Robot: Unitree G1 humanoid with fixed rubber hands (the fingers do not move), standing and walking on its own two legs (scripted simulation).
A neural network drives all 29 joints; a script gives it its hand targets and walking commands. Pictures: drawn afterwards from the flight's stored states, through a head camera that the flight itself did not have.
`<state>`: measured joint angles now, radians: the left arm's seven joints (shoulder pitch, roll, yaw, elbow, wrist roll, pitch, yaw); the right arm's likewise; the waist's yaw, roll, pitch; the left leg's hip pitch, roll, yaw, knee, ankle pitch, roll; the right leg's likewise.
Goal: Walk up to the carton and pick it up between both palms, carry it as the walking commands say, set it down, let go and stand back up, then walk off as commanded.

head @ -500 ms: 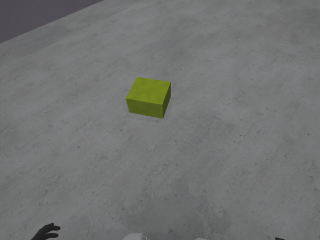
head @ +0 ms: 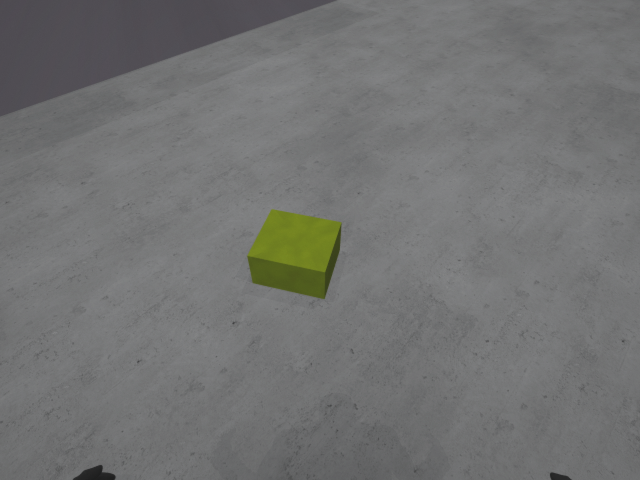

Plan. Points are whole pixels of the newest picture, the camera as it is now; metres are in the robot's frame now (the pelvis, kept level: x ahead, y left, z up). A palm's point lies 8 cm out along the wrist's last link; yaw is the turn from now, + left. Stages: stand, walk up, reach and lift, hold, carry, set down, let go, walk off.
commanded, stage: walk up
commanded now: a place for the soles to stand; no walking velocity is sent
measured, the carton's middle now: (297, 252) +1.07 +0.05 -0.69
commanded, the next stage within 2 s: none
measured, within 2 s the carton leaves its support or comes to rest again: neither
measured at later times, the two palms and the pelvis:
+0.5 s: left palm (108, 446) +0.21 +0.27 -0.05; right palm (560, 403) +0.24 -0.35 -0.11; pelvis +0.14 -0.06 +0.00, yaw +0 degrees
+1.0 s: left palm (106, 353) +0.34 +0.32 -0.07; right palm (506, 322) +0.37 -0.30 -0.08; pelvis +0.27 +0.00 +0.00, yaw +2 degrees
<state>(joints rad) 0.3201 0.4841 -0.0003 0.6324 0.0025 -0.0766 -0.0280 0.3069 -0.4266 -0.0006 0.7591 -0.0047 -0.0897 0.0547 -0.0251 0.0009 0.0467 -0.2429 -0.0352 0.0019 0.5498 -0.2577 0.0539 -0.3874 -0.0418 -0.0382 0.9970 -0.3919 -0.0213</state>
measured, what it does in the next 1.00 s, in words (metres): walks ahead: right foot, then left foot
